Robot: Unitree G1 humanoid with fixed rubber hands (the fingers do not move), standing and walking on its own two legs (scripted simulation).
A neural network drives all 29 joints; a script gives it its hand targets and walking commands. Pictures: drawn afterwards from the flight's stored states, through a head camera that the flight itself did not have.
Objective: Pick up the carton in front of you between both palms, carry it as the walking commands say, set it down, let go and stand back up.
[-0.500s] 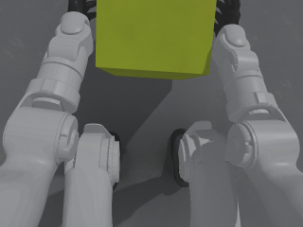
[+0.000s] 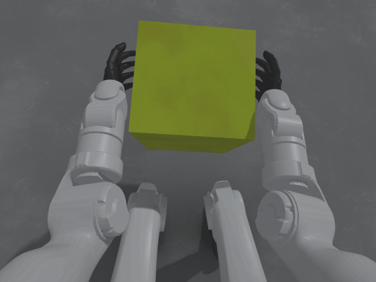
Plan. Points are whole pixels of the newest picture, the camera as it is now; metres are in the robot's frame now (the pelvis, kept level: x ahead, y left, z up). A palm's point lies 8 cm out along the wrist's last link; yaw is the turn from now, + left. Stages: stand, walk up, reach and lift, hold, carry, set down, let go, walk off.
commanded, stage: reach and lift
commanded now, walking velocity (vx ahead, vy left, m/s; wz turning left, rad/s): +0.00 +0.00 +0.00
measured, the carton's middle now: (190, 101) +0.50 -0.01 -0.13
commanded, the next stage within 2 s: none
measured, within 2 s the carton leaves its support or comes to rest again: neither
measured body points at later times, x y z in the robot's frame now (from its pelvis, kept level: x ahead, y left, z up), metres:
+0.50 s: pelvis +0.05 +0.00 +0.13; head +0.22 +0.00 +0.55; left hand +0.47 +0.14 +0.08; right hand +0.47 -0.16 +0.09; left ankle +0.12 +0.13 -0.44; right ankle +0.12 -0.13 -0.44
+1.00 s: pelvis +0.10 +0.00 +0.27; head +0.15 +0.00 +0.71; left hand +0.43 +0.15 +0.24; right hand +0.43 -0.16 +0.24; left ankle +0.12 +0.13 -0.44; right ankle +0.12 -0.13 -0.44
